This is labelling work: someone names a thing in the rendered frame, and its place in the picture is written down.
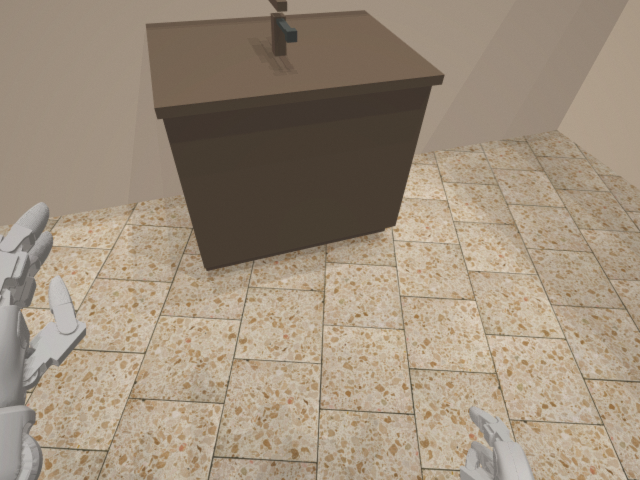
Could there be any left robot forearm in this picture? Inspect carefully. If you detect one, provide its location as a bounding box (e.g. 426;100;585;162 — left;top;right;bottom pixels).
0;405;43;480

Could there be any left robot hand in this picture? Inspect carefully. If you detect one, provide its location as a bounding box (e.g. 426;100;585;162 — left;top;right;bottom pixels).
0;202;86;408

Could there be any tap lever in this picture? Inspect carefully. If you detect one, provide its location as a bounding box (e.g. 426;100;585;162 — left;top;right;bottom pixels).
276;18;297;43

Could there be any counter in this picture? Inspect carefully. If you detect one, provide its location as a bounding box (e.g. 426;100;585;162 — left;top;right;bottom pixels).
146;0;444;271

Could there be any right robot hand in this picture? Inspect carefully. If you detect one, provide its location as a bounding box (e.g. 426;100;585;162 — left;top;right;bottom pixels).
460;406;535;480

